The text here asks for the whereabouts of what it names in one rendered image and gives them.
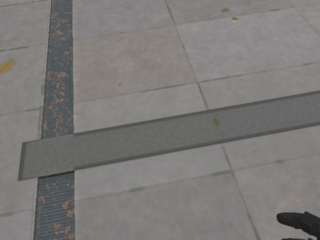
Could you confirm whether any robot right hand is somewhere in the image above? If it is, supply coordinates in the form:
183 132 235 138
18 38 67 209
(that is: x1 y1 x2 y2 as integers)
276 211 320 240

